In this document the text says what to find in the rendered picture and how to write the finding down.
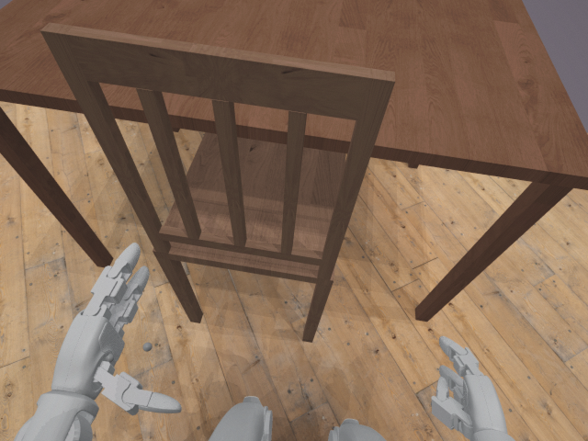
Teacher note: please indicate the table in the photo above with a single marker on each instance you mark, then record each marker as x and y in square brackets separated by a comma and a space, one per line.
[475, 91]

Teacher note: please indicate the robot left forearm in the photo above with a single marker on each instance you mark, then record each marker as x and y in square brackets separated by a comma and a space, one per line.
[60, 416]

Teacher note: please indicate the chair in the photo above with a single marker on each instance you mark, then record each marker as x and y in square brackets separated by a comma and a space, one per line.
[279, 210]

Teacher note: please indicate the left robot hand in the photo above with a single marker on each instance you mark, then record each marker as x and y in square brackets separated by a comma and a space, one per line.
[97, 332]

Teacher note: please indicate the left robot shin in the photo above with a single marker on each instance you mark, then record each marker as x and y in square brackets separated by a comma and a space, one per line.
[251, 399]

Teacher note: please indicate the right robot shin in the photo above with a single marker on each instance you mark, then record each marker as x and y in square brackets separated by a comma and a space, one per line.
[350, 421]

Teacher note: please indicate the right robot hand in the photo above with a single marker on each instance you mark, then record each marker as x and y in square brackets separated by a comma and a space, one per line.
[476, 405]

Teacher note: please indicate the robot shin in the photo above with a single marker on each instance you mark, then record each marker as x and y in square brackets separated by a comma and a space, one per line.
[350, 421]
[251, 399]

